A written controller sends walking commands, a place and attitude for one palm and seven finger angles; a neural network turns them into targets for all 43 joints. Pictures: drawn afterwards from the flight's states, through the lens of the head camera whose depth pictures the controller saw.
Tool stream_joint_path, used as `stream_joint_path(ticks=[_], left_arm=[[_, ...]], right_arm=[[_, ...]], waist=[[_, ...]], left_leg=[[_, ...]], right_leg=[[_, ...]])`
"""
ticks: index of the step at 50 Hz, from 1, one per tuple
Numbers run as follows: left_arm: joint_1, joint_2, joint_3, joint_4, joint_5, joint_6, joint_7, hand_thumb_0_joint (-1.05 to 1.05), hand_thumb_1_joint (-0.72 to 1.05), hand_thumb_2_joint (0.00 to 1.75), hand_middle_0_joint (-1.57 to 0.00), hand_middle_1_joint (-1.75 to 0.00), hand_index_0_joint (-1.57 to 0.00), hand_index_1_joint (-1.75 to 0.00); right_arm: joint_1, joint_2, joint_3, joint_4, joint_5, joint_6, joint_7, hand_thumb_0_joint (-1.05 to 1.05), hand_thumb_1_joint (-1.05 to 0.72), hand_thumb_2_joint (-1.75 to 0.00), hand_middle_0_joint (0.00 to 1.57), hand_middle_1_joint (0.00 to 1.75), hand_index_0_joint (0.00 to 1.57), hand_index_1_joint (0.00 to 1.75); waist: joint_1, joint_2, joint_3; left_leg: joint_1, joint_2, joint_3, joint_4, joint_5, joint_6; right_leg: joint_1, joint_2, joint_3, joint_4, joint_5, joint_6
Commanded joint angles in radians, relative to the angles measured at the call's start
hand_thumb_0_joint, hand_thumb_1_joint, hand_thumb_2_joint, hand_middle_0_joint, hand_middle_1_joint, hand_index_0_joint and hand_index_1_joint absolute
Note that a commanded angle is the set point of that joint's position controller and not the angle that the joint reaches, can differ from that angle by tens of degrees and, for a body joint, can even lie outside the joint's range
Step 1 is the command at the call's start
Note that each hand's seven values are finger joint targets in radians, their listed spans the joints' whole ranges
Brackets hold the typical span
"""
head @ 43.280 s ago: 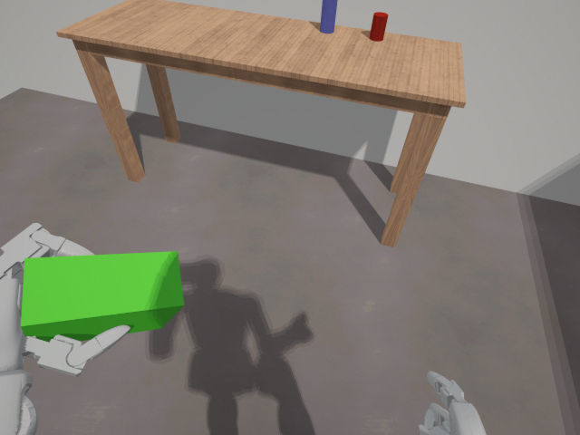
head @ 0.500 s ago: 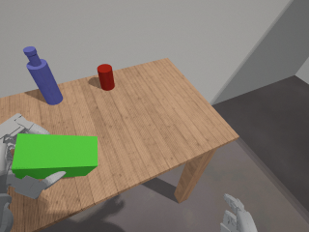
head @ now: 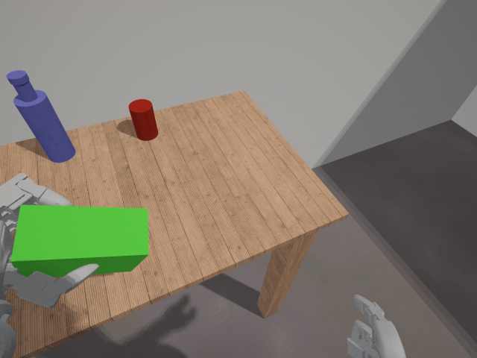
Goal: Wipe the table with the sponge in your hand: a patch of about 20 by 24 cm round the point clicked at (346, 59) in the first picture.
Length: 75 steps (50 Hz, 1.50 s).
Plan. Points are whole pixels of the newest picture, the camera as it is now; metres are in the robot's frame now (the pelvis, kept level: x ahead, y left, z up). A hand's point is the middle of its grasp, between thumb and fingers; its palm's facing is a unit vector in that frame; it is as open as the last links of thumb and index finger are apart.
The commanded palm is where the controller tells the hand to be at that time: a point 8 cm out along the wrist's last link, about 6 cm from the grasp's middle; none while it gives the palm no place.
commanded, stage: shuffle to correct the standing spot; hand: left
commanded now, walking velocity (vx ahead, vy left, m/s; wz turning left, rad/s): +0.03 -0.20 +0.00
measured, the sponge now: (104, 243) +0.23 +0.19 +0.13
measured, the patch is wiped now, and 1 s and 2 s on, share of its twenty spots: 0.00 0.00 0.00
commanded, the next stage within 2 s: none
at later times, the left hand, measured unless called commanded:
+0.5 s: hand (54, 240) +0.22 +0.23 +0.17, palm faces +0.34 -0.86 -0.39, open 10.1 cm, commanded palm +0.15 +0.27 +0.18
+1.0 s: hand (51, 245) +0.21 +0.23 +0.17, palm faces +0.34 -0.84 -0.42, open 10.1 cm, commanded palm +0.14 +0.28 +0.18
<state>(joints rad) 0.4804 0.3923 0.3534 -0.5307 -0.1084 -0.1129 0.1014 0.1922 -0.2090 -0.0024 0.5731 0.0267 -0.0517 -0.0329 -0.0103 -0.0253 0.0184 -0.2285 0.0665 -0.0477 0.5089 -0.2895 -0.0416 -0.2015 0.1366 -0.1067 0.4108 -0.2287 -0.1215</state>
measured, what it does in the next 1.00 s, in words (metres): stands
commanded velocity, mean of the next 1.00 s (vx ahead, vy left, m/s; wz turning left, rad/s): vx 0.04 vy -0.19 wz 0.00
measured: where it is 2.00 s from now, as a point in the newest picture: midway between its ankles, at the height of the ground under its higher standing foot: outside the picture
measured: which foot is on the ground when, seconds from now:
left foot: down 0.00-1.00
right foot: down 0.00-1.00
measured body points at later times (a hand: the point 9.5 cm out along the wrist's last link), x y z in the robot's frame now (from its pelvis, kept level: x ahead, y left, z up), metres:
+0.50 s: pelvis -0.01 -0.01 +0.00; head +0.01 +0.00 +0.45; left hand +0.19 +0.28 +0.19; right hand +0.15 -0.24 -0.08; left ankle -0.01 +0.17 -0.74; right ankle +0.00 -0.02 -0.73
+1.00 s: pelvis -0.01 -0.01 +0.00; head +0.01 -0.01 +0.45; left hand +0.19 +0.28 +0.19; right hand +0.18 -0.23 -0.08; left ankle -0.02 +0.16 -0.73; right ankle +0.00 -0.02 -0.74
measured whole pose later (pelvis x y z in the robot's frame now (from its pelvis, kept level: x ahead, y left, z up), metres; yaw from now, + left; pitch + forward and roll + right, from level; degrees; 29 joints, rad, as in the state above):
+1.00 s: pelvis -0.01 -0.01 +0.00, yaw +1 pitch +0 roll +0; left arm 0.44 0.40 0.36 -0.53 -0.09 -0.09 0.09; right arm 0.17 -0.20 0.00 0.55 0.03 -0.04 -0.02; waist 0.00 0.02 0.06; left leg -0.25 0.08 -0.02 0.55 -0.29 -0.05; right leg -0.21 0.14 -0.13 0.42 -0.22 -0.14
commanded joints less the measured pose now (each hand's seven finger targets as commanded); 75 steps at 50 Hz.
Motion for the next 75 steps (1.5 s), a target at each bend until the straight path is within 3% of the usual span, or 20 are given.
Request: stream_joint_path(ticks=[1, 14, 22, 28, 32, 34, 41, 46, 50, 53, 55, 59, 63, 67, 69, 70, 72, 73, 74, 75], left_arm=[[-0.096, 0.199, 0.145, -0.242, -0.003, -0.075, 0.018, 0.00, 0.10, 1.30, -1.20, -1.60, -1.20, -1.60], [-0.076, 0.183, 0.130, -0.220, -0.009, -0.056, 0.016, 0.00, 0.10, 1.30, -1.20, -1.60, -1.20, -1.60], [-0.123, 0.179, 0.118, -0.238, 0.009, -0.063, 0.022, 0.00, 0.10, 1.30, -1.20, -1.60, -1.20, -1.60], [-0.031, 0.177, 0.133, -0.181, 0.003, -0.044, 0.007, 0.00, 0.10, 1.30, -1.20, -1.60, -1.20, -1.60], [-0.014, 0.172, 0.135, -0.178, -0.016, -0.048, 0.013, 0.00, 0.10, 1.30, -1.20, -1.60, -1.20, -1.60], [-0.028, 0.194, 0.148, -0.205, -0.016, -0.056, 0.017, 0.00, 0.10, 1.30, -1.20, -1.60, -1.20, -1.60], [-0.151, 0.209, 0.124, -0.274, 0.020, -0.063, 0.015, 0.00, 0.10, 1.30, -1.20, -1.60, -1.20, -1.60], [-0.062, 0.160, 0.100, -0.194, 0.012, -0.039, 0.000, 0.00, 0.10, 1.30, -1.20, -1.60, -1.20, -1.60], [-0.042, 0.177, 0.129, -0.177, -0.007, -0.034, 0.004, 0.00, 0.10, 1.30, -1.20, -1.60, -1.20, -1.60], [-0.038, 0.191, 0.140, -0.195, -0.017, -0.044, 0.012, 0.00, 0.10, 1.30, -1.20, -1.60, -1.20, -1.60], [-0.069, 0.197, 0.139, -0.218, -0.014, -0.052, 0.014, 0.00, 0.10, 1.30, -1.20, -1.60, -1.20, -1.60], [-0.127, 0.222, 0.141, -0.267, 0.020, -0.069, 0.016, 0.00, 0.10, 1.30, -1.20, -1.60, -1.20, -1.60], [-0.088, 0.188, 0.114, -0.235, 0.028, -0.046, -0.002, 0.00, 0.10, 1.30, -1.20, -1.60, -1.20, -1.60], [0.024, 0.178, 0.140, -0.166, 0.003, -0.035, 0.001, 0.00, 0.10, 1.30, -1.20, -1.60, -1.20, -1.60], [0.010, 0.207, 0.174, -0.162, -0.014, -0.041, 0.007, 0.00, 0.10, 1.30, -1.20, -1.60, -1.20, -1.60], [0.016, 0.212, 0.185, -0.155, -0.016, -0.048, 0.010, 0.00, 0.10, 1.30, -1.20, -1.60, -1.20, -1.60], [-0.012, 0.210, 0.174, -0.163, -0.012, -0.055, 0.014, 0.00, 0.10, 1.30, -1.20, -1.60, -1.20, -1.60], [-0.047, 0.207, 0.153, -0.183, -0.008, -0.053, 0.012, 0.00, 0.10, 1.30, -1.20, -1.60, -1.20, -1.60], [-0.083, 0.195, 0.129, -0.230, -0.007, -0.061, 0.010, 0.00, 0.10, 1.30, -1.20, -1.60, -1.20, -1.60], [-0.099, 0.195, 0.125, -0.255, 0.012, -0.063, 0.014, 0.00, 0.10, 1.30, -1.20, -1.60, -1.20, -1.60]], right_arm=[[-0.104, -0.117, -0.041, -0.153, -0.002, -0.049, -0.011, 0.00, -0.90, -0.90, 0.20, 0.30, 0.20, 0.30], [-0.084, -0.111, -0.037, -0.168, 0.008, -0.038, -0.005, 0.00, -0.90, -0.90, 0.20, 0.30, 0.20, 0.30], [-0.097, -0.118, -0.036, -0.158, -0.004, -0.044, -0.013, 0.00, -0.90, -0.90, 0.20, 0.30, 0.20, 0.30], [-0.063, -0.124, -0.055, -0.173, 0.005, -0.035, 0.002, 0.00, -0.90, -0.90, 0.20, 0.30, 0.20, 0.30], [-0.069, -0.107, -0.040, -0.168, 0.015, -0.028, 0.006, 0.00, -0.90, -0.90, 0.20, 0.30, 0.20, 0.30], [-0.080, -0.104, -0.036, -0.168, 0.014, -0.033, 0.001, 0.00, -0.90, -0.90, 0.20, 0.30, 0.20, 0.30], [-0.100, -0.118, -0.038, -0.155, -0.003, -0.039, -0.014, 0.00, -0.90, -0.90, 0.20, 0.30, 0.20, 0.30], [-0.074, -0.123, -0.058, -0.169, 0.010, -0.042, 0.002, 0.00, -0.90, -0.90, 0.20, 0.30, 0.20, 0.30], [-0.062, -0.115, -0.054, -0.176, 0.016, -0.026, 0.007, 0.00, -0.90, -0.90, 0.20, 0.30, 0.20, 0.30], [-0.080, -0.103, -0.038, -0.173, 0.019, -0.026, 0.003, 0.00, -0.90, -0.90, 0.20, 0.30, 0.20, 0.30], [-0.089, -0.101, -0.032, -0.166, 0.014, -0.033, -0.004, 0.00, -0.90, -0.90, 0.20, 0.30, 0.20, 0.30], [-0.106, -0.122, -0.036, -0.170, -0.009, -0.034, -0.015, 0.00, -0.90, -0.90, 0.20, 0.30, 0.20, 0.30], [-0.065, -0.128, -0.059, -0.182, -0.003, -0.036, 0.002, 0.00, -0.90, -0.90, 0.20, 0.30, 0.20, 0.30], [-0.044, -0.127, -0.064, -0.181, 0.016, -0.027, 0.010, 0.00, -0.90, -0.90, 0.20, 0.30, 0.20, 0.30], [-0.051, -0.117, -0.061, -0.176, 0.020, -0.026, 0.011, 0.00, -0.90, -0.90, 0.20, 0.30, 0.20, 0.30], [-0.059, -0.111, -0.058, -0.170, 0.021, -0.027, 0.010, 0.00, -0.90, -0.90, 0.20, 0.30, 0.20, 0.30], [-0.073, -0.094, -0.048, -0.143, 0.024, -0.034, 0.008, 0.00, -0.90, -0.90, 0.20, 0.30, 0.20, 0.30], [-0.077, -0.094, -0.046, -0.135, 0.024, -0.039, -0.001, 0.00, -0.90, -0.90, 0.20, 0.30, 0.20, 0.30], [-0.088, -0.122, -0.049, -0.140, 0.013, -0.042, -0.014, 0.00, -0.90, -0.90, 0.20, 0.30, 0.20, 0.30], [-0.118, -0.127, -0.053, -0.183, -0.022, -0.035, -0.012, 0.00, -0.90, -0.90, 0.20, 0.30, 0.20, 0.30]], waist=[[0.007, 0.117, -0.156], [0.005, -0.007, -0.108], [0.010, 0.176, -0.127], [0.009, 0.027, -0.156], [0.000, -0.066, -0.128], [0.007, -0.054, -0.097], [0.011, 0.248, -0.130], [0.008, 0.099, -0.167], [0.003, -0.077, -0.150], [0.004, -0.086, -0.111], [0.004, -0.043, -0.082], [0.017, 0.306, -0.128], [0.015, 0.204, -0.144], [0.003, -0.024, -0.210], [0.002, -0.149, -0.175], [0.010, -0.175, -0.140], [-0.007, -0.162, -0.089], [-0.029, -0.091, -0.075], [-0.036, 0.133, -0.086], [-0.015, 0.415, -0.099]], left_leg=[[0.052, 0.063, 0.011, -0.032, 0.290, 0.089], [0.038, 0.005, 0.040, 0.041, 0.012, 0.076], [0.015, 0.096, -0.040, -0.086, 0.192, 0.102], [-0.013, 0.050, 0.016, 0.034, 0.193, 0.075], [-0.008, -0.012, 0.050, 0.122, 0.008, 0.066], [0.027, -0.009, 0.059, 0.085, -0.010, 0.068], [0.030, 0.149, -0.067, -0.096, 0.301, 0.116], [0.046, 0.082, -0.004, 0.010, 0.283, 0.080], [-0.006, -0.001, 0.057, 0.122, 0.009, 0.064], [0.034, -0.019, 0.072, 0.117, -0.037, 0.064], [0.087, 0.002, 0.068, -0.011, -0.016, 0.073], [0.052, 0.189, -0.115, -0.125, 0.356, 0.143], [0.042, 0.150, -0.064, -0.032, 0.425, 0.101], [-0.020, 0.026, 0.049, 0.139, 0.198, 0.068], [-0.071, -0.044, 0.090, 0.218, -0.085, 0.051], [-0.072, -0.056, 0.099, 0.238, -0.142, 0.049], [0.057, -0.059, 0.160, 0.039, -0.128, 0.059], [0.161, -0.029, 0.170, -0.145, -0.036, 0.074], [0.188, 0.100, 0.009, -0.299, 0.050, 0.136], [0.126, 0.321, -0.282, -0.288, 0.260, 0.241]], right_leg=[[0.102, -0.195, 0.137, -0.051, 0.372, 0.188], [-0.026, -0.258, 0.228, -0.196, 0.029, 0.150], [0.085, -0.174, 0.135, -0.056, 0.196, 0.169], [0.132, -0.218, 0.163, -0.067, 0.318, 0.134], [0.022, -0.302, 0.250, -0.171, 0.156, 0.135], [-0.045, -0.293, 0.242, -0.204, 0.082, 0.204], [0.064, -0.170, 0.125, 0.006, 0.209, 0.162], [0.104, -0.191, 0.138, -0.044, 0.326, 0.123], [0.053, -0.289, 0.239, -0.142, 0.225, 0.120], [-0.052, -0.301, 0.259, -0.214, 0.083, 0.203], [-0.079, -0.256, 0.206, -0.205, 0.053, 0.226], [0.031, -0.166, 0.126, 0.058, 0.176, 0.184], [0.101, -0.160, 0.096, -0.031, 0.230, 0.128], [0.180, -0.249, 0.177, -0.065, 0.444, 0.107], [0.136, -0.318, 0.247, -0.150, 0.443, 0.164], [0.089, -0.312, 0.242, -0.187, 0.421, 0.279], [-0.024, -0.235, 0.142, -0.203, 0.388, 0.468], [-0.064, -0.171, 0.071, -0.111, 0.375, 0.432], [-0.062, -0.088, 0.019, 0.149, 0.321, 0.366], [-0.133, -0.104, 0.104, 0.514, -0.021, 0.249]])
